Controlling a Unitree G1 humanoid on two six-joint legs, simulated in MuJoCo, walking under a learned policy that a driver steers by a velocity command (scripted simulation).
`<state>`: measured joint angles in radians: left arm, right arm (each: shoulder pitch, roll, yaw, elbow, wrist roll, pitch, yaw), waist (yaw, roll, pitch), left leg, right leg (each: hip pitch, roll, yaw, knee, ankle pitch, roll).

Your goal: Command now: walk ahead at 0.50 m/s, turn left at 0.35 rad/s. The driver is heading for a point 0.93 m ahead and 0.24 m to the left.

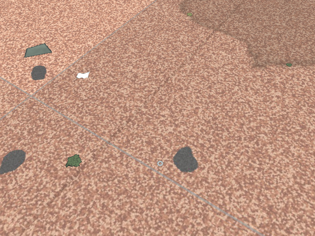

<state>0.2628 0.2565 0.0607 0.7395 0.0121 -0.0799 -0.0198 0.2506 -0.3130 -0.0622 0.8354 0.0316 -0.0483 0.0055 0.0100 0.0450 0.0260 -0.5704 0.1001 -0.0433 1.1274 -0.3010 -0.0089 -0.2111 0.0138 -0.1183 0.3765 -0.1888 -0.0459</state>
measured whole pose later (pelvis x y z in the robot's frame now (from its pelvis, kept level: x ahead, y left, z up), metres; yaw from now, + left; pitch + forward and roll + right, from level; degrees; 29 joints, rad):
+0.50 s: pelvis +0.27 +0.09 +0.00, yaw +17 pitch +1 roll +0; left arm 0.16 0.29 0.06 0.74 0.00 -0.11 0.00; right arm 0.27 -0.29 -0.07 0.74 0.01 -0.05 0.03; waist -0.03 -0.02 0.06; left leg -0.30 -0.10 -0.02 0.45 -0.17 0.10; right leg -0.52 -0.08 0.05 1.12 -0.35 0.01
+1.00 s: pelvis +0.56 +0.13 +0.00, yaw +28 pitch +1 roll -1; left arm 0.29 0.26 0.05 0.80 0.00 -0.10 -0.02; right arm 0.25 -0.29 -0.06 0.72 0.01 -0.05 0.00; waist 0.03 0.04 0.02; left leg -0.53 0.04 -0.05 1.09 -0.33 0.02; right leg -0.24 0.05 -0.02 0.39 -0.18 -0.05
